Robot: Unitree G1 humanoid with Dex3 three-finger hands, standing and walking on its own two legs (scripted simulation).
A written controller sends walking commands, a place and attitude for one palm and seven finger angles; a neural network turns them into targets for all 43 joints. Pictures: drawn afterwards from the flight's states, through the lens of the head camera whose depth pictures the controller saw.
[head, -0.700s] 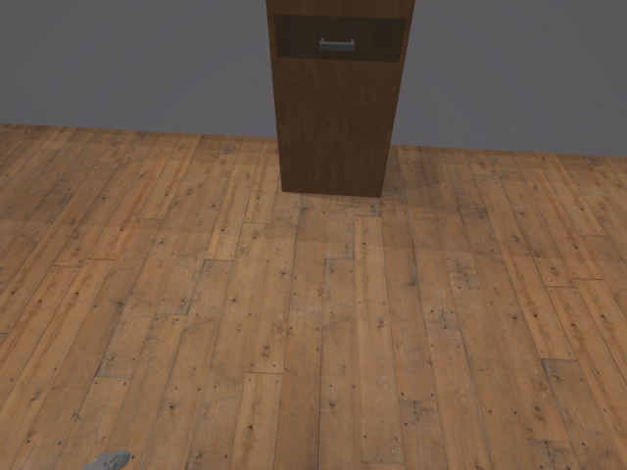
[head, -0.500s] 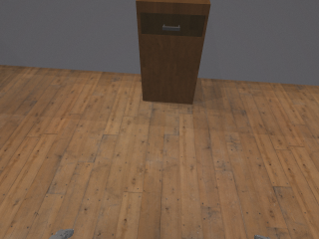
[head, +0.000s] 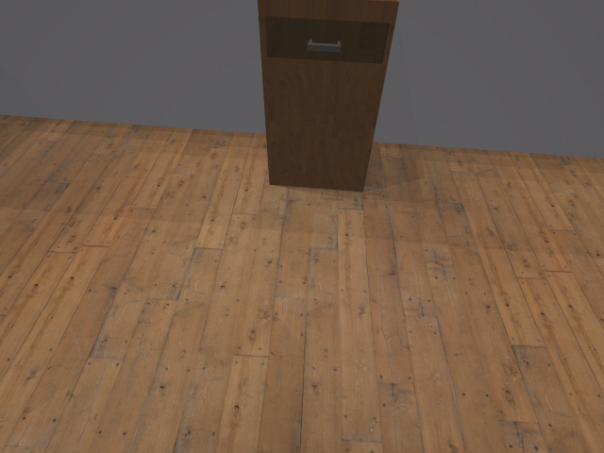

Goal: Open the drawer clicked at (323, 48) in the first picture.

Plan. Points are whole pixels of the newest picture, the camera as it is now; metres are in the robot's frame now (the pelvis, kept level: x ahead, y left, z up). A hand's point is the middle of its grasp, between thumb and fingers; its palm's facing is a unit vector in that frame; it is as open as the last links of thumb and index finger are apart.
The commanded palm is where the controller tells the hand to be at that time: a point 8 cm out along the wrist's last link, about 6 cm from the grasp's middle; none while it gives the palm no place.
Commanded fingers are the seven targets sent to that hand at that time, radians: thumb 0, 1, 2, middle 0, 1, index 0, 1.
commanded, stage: stand and wait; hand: left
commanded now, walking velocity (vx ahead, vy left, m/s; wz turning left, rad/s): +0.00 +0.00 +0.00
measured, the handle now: (324, 45) +1.43 +0.01 -0.05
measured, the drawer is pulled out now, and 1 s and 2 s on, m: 0.00 0.00 0.00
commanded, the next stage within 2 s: look at it before walking up in 0.12 s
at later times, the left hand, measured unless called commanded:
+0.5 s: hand out of the picture +0.06 +0.25 -0.15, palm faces -0.03 -0.94 -0.33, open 7.4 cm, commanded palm none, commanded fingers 0.00 0.90 0.90 -0.20 -0.30 -0.20 -0.30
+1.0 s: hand out of the picture +0.05 +0.24 -0.17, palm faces -0.05 -0.95 -0.29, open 7.4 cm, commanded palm none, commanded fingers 0.00 0.90 0.90 -0.20 -0.30 -0.20 -0.30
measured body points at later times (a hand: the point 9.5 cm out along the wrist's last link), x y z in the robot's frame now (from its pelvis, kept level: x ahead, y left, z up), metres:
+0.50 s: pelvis -0.01 +0.00 +0.00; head -0.01 +0.00 +0.45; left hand +0.07 +0.30 -0.13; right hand +0.07 -0.29 -0.13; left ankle +0.00 +0.13 -0.74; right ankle +0.00 -0.11 -0.74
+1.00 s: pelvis +0.01 +0.00 +0.00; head +0.00 +0.01 +0.45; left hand +0.05 +0.28 -0.15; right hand +0.06 -0.27 -0.14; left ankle +0.00 +0.13 -0.74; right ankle +0.00 -0.11 -0.74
